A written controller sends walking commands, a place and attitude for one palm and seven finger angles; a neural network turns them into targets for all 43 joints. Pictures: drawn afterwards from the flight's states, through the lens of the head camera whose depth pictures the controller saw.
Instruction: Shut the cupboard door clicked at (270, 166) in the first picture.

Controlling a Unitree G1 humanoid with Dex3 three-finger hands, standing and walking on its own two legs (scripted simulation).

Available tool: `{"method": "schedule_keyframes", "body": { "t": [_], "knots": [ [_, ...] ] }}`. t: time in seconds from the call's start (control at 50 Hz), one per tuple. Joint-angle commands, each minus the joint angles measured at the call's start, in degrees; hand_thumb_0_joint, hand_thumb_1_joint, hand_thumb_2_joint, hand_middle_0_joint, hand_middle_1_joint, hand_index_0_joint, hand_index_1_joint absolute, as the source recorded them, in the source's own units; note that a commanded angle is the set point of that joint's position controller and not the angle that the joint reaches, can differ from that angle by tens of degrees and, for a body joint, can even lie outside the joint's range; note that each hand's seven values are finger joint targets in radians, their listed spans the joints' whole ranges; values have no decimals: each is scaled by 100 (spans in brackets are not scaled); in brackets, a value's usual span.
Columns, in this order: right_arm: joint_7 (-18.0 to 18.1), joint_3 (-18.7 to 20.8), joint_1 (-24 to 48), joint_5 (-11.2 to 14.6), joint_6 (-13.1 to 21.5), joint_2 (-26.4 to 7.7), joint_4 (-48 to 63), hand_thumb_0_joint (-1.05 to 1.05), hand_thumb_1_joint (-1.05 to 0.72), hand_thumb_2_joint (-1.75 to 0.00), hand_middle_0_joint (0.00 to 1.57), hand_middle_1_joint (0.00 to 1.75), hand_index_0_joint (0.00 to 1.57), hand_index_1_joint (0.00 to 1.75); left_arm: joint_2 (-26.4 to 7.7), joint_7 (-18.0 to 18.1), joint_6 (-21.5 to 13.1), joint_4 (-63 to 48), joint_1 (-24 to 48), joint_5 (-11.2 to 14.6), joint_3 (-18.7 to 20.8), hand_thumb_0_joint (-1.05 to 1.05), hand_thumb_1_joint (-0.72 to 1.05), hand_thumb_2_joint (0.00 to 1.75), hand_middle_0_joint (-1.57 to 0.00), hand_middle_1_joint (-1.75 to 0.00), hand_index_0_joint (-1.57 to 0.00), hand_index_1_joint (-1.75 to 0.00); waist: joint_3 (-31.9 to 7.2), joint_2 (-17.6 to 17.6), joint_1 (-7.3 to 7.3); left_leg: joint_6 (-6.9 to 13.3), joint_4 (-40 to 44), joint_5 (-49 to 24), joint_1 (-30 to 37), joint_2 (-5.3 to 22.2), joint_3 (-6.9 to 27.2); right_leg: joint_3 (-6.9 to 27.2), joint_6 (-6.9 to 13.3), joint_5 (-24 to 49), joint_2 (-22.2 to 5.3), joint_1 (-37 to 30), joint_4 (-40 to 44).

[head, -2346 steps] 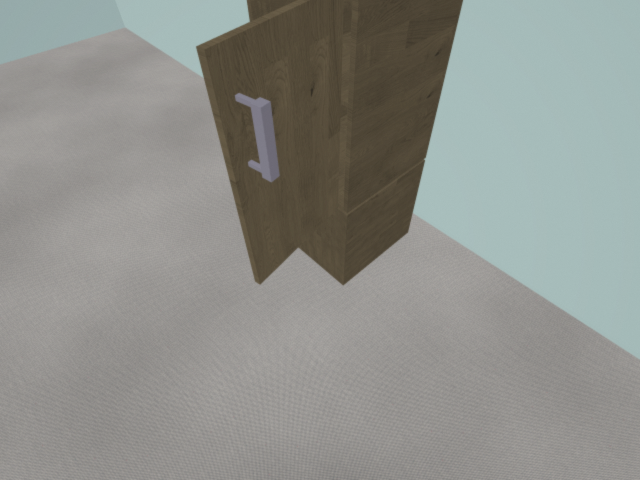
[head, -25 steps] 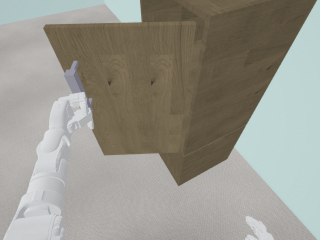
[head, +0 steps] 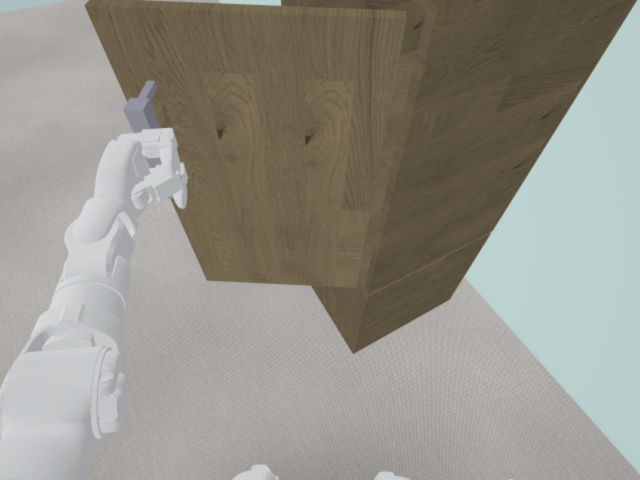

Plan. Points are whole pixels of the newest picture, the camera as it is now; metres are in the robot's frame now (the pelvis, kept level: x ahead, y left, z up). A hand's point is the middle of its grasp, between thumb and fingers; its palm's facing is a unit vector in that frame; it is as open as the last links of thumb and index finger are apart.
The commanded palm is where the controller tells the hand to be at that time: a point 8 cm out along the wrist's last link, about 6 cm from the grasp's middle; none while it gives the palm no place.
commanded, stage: push the door shut along its arc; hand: left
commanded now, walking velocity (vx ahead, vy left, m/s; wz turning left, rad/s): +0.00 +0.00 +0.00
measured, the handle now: (162, 143) +0.52 +0.22 +0.11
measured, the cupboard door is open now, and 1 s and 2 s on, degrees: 58 46 28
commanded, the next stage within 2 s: pull the fist back off the door in 1.38 s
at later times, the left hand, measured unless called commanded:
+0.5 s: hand (228, 142) +0.52 +0.13 +0.12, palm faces -0.25 -0.97 -0.02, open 3.1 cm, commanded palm +0.52 +0.18 +0.12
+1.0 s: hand (235, 125) +0.55 +0.12 +0.13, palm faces -0.35 -0.94 -0.02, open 3.0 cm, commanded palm +0.58 +0.15 +0.12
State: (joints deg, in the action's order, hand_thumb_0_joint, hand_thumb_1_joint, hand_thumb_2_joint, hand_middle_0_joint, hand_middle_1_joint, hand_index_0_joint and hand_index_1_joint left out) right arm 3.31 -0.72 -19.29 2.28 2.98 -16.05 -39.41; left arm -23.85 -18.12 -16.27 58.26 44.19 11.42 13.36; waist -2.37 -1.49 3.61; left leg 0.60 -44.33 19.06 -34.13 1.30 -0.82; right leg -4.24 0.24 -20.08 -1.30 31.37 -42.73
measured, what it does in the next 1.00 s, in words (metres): stands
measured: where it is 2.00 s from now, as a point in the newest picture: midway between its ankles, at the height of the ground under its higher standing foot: outside the picture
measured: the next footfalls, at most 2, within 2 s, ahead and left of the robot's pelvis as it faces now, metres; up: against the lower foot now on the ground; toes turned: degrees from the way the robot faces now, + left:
none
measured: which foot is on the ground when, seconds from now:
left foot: down 0.00-1.00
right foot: down 0.00-1.00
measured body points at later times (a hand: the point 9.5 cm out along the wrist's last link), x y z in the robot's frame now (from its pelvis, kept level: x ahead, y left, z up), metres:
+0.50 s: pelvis -0.01 +0.00 -0.02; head +0.10 +0.01 +0.42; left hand +0.52 +0.18 +0.13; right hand -0.01 -0.27 -0.13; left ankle +0.03 +0.11 -0.71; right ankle +0.01 -0.12 -0.71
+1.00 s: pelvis +0.01 +0.00 -0.02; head +0.13 +0.01 +0.41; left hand +0.56 +0.17 +0.13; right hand -0.02 -0.28 -0.12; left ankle +0.03 +0.11 -0.71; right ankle +0.01 -0.12 -0.71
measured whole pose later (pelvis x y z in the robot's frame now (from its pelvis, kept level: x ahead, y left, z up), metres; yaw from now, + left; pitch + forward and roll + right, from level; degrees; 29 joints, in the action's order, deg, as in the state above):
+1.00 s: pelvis +0.01 +0.00 -0.02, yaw -2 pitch +19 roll -3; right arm 2.9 -1.3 -23.1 -0.1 3.5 -17.0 -40.3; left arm -35.4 -28.9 -12.4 76.6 69.7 6.5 14.2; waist -3.1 -2.2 12.3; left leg 0.5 -52.1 22.0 -49.2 3.3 -0.2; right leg -4.4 0.5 -21.5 0.6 45.5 -48.1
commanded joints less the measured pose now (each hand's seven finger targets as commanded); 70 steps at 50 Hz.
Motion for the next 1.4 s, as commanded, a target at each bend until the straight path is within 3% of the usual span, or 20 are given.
{"method": "schedule_keyframes", "body": {
  "t": [0.0, 0.06, 0.12, 0.18, 0.24, 0.36, 0.42, 0.5, 0.56, 0.68, 0.74, 0.78, 0.82, 0.9, 1.0, 1.06, 1.08, 1.18, 1.26, 1.38],
  "knots": [
    [90, 289, -392, 13, 244, -949, 429, 0, -90, -90, 20, 30, 20, 30, -629, -240, -355, -1003, 3533, 61, -218, 0, 90, 90, -130, -150, -130, -150, -1923, -215, 620, 58, 522, -581, 1602, -67, 419, 201, 103, 765, 247, 328, 565],
    [115, 274, -478, 1, 284, -998, 338, 0, -90, -90, 20, 30, 20, 30, -607, -283, -363, -768, 3914, 34, -339, 0, 90, 90, -130, -150, -130, -150, -1818, -131, 756, 75, 498, -333, 1462, -62, 481, 185, 103, 539, 255, 570, 534],
    [104, 268, -548, -13, 356, -1033, 256, 0, -90, -90, 20, 30, 20, 30, -595, -281, -347, -607, 4308, -19, -434, 0, 90, 90, -130, -150, -130, -150, -1804, -354, 853, 37, 489, -81, 1466, -40, 578, 172, 108, 333, 246, 899, 467],
    [105, 272, -647, -40, 418, -1067, 215, 0, -90, -90, 20, 30, 20, 30, -766, -308, -362, -570, 4539, -23, -325, 0, 90, 90, -130, -150, -130, -150, -2260, -447, 873, 46, 371, -257, 1593, -43, 599, 190, 112, 404, 246, 918, 394],
    [100, 248, -733, -48, 450, -1084, 162, 0, -90, -90, 20, 30, 20, 30, -831, -385, -343, -362, 4806, -52, -347, 0, 90, 90, -130, -150, -130, -150, -2238, -435, 953, 54, 316, -207, 1419, -34, 600, 200, 103, 362, 250, 997, 359],
    [112, 217, -967, -72, 448, -1166, 145, 0, -90, -90, 20, 30, 20, 30, -1621, -417, -274, 98, 5078, -104, 235, 0, 90, 90, -130, -150, -130, -150, -2336, -325, 980, 101, 140, -321, 1007, -36, 568, 219, 112, 404, 273, 937, 247],
    [81, 223, -1056, -90, 437, -1167, 142, 0, -90, -90, 20, 30, 20, 30, -1709, -479, -262, 196, 5276, -199, 234, 0, 90, 90, -130, -150, -130, -150, -2477, -465, 1045, 96, 27, -500, 991, -14, 543, 263, 84, 533, 281, 1016, 225],
    [63, 202, -1244, -120, 348, -1195, 196, 0, -90, -90, 20, 30, 20, 30, -2470, -502, -182, 564, 5210, -351, 756, 0, 90, 90, -130, -150, -130, -150, -2676, -328, 993, 139, -139, -768, 558, -24, 451, 321, 64, 830, 301, 663, 133],
    [39, 208, -1384, -160, 272, -1169, 305, 0, -90, -90, 20, 30, 20, 30, -2702, -536, -168, 566, 5026, -498, 918, 0, 90, 90, -130, -150, -130, -150, -3015, -514, 882, 143, -252, -1260, 578, -58, 393, 311, 76, 1318, 315, 468, -15],
    [-2, 326, -1499, -186, 97, -1164, 336, 0, -90, -90, 20, 30, 20, 30, -2323, -791, -130, 217, 5033, -444, 690, 0, 90, 90, -130, -150, -130, -150, -3224, -488, 995, 137, -350, -1714, 998, -17, 342, 294, 29, 1805, 394, 553, 45],
    [29, 323, -1497, -168, 35, -1190, 281, 0, -90, -90, 20, 30, 20, 30, -2380, -924, 23, 401, 5143, -364, 696, 0, 90, 90, -130, -150, -130, -150, -2855, -257, 1083, 180, -325, -1426, 682, -44, 279, 320, 14, 1748, 406, 472, 153],
    [58, 306, -1526, -166, 51, -1187, 195, 0, -90, -90, 20, 30, 20, 30, -2292, -976, 38, 419, 5529, -360, 535, 0, 90, 90, -130, -150, -130, -150, -2742, -408, 1203, 177, -331, -1352, 732, -47, 293, 324, 12, 1644, 401, 655, 175],
    [65, 312, -1543, -175, 63, -1201, 157, 0, -90, -90, 20, 30, 20, 30, -2370, -998, 44, 453, 5587, -375, 555, 0, 90, 90, -130, -150, -130, -150, -2715, -591, 1204, 166, -367, -1410, 824, -33, 323, 300, 40, 1579, 402, 821, 162],
    [61, 298, -1496, -218, 121, -1180, 54, 0, -90, -90, 20, 30, 20, 30, -2013, -1066, 41, 536, 5765, -323, 257, 0, 90, 90, -130, -150, -130, -150, -2671, -800, 1284, 140, -449, -1556, 1098, -10, 409, 218, 70, 1455, 410, 1208, 106],
    [67, 301, -1434, -238, 220, -1196, -85, 0, -90, -90, 20, 30, 20, 30, -1493, -1048, 80, 591, 6143, -277, -90, 0, 90, 90, -130, -150, -130, -150, -2634, -897, 1456, 136, -545, -1450, 1284, 47, 495, 138, 75, 1127, 410, 1744, 37],
    [91, 294, -1452, -243, 287, -1224, -135, 0, -90, -90, 20, 30, 20, 30, -1385, -1011, 114, 536, 6281, -245, -139, 0, 90, 90, -130, -150, -130, -150, -2751, -773, 1525, 172, -591, -1433, 1324, 52, 513, 91, 82, 1046, 412, 1835, -19],
    [101, 300, -1447, -233, 307, -1244, -159, 0, -90, -90, 20, 30, 20, 30, -1488, -1020, 96, 536, 6453, -271, -109, 0, 90, 90, -130, -150, -130, -150, -2847, -860, 1537, 149, -607, -1407, 1322, 73, 534, 117, 60, 1036, 401, 1875, -59],
    [101, 300, -1407, -245, 406, -1244, -235, 0, -90, -90, 20, 30, 20, 30, -1171, -990, 147, 448, 6764, -289, -329, 0, 90, 90, -130, -150, -130, -150, -3098, -1083, 1587, 146, -702, -1457, 1584, 73, 584, 77, 83, 934, 414, 2183, -144],
    [107, 278, -1438, -267, 446, -1232, -313, 0, -90, -90, 20, 30, 20, 30, -915, -866, 206, 467, 6852, -308, -457, 0, 90, 90, -130, -150, -130, -150, -2928, -1077, 1649, 152, -680, -1394, 1573, 87, 649, -22, 113, 772, 415, 2390, -183],
    [110, 241, -1512, -250, 494, -1251, -285, 0, -90, -90, 20, 30, 20, 30, -1191, -796, 235, 791, 6935, -421, -305, 0, 90, 90, -130, -150, -130, -150, -2966, -956, 1706, 157, -721, -1141, 1332, 77, 627, 13, 96, 674, 416, 2431, -226]
  ]
}}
